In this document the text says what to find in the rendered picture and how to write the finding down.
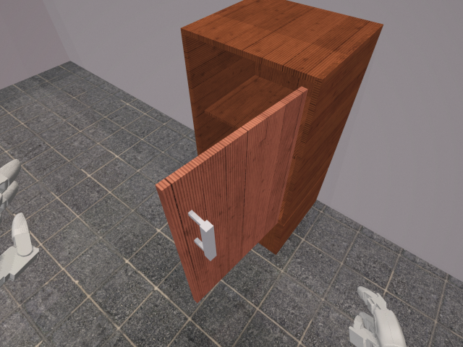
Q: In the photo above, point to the left robot hand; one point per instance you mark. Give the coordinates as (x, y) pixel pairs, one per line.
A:
(15, 260)

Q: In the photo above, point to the cupboard door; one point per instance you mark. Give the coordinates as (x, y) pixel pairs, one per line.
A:
(237, 185)

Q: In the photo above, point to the handle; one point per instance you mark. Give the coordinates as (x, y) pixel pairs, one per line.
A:
(208, 244)

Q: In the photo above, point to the right robot hand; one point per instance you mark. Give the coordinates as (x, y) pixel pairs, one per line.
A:
(383, 329)

